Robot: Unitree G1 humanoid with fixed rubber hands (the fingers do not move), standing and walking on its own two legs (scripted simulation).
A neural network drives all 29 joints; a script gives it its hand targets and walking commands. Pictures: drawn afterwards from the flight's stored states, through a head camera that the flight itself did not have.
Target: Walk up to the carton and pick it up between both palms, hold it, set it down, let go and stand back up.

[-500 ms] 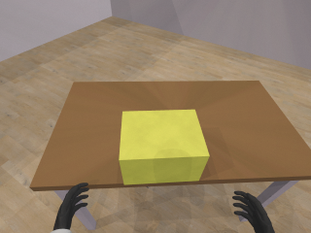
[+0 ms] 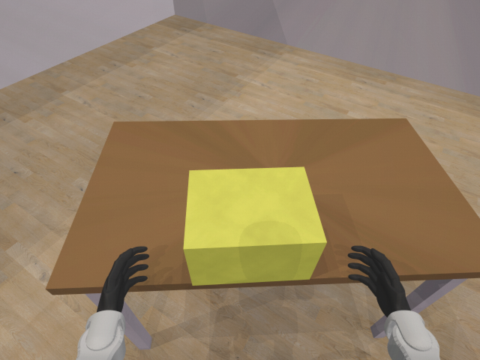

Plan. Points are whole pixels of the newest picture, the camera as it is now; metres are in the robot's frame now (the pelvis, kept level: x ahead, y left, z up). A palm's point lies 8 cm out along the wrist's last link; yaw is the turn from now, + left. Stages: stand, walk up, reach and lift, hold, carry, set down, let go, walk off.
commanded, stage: reach and lift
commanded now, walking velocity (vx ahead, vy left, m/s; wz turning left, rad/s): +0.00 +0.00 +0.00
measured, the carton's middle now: (249, 224) +0.40 +0.01 -0.04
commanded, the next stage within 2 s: none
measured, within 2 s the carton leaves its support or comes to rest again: neither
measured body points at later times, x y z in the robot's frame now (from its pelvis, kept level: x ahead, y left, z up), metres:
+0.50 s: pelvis -0.02 +0.00 +0.00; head +0.00 +0.01 +0.45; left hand +0.31 +0.23 +0.05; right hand +0.34 -0.21 +0.05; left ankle +0.00 +0.14 -0.74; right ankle -0.01 -0.13 -0.74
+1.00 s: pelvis -0.01 +0.00 +0.00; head +0.03 +0.00 +0.45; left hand +0.38 +0.22 +0.10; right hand +0.41 -0.21 +0.10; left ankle +0.00 +0.14 -0.74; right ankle -0.01 -0.13 -0.74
